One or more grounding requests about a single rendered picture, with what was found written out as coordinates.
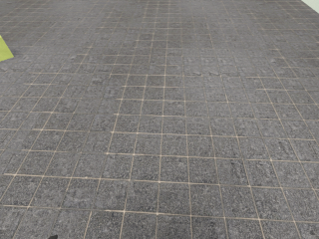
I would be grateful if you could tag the carton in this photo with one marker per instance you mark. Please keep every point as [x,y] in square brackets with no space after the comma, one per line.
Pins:
[5,53]

